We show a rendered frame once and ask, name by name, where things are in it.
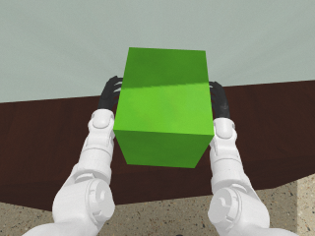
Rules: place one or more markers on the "right robot hand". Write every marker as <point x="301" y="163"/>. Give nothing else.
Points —
<point x="221" y="105"/>

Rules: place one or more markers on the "left robot forearm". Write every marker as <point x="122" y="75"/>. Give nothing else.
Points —
<point x="97" y="151"/>

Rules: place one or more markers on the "pedestal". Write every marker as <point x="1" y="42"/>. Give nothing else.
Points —
<point x="42" y="140"/>

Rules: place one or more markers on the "robot right upper arm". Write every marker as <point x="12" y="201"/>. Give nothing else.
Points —
<point x="234" y="213"/>

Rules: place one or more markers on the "robot left upper arm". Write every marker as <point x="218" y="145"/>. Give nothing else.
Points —
<point x="78" y="210"/>

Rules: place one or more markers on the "right robot forearm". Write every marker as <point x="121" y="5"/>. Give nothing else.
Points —
<point x="226" y="164"/>

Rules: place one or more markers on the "left robot hand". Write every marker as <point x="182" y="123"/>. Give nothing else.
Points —
<point x="106" y="100"/>

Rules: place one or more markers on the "carton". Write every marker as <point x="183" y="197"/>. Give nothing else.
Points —
<point x="164" y="114"/>

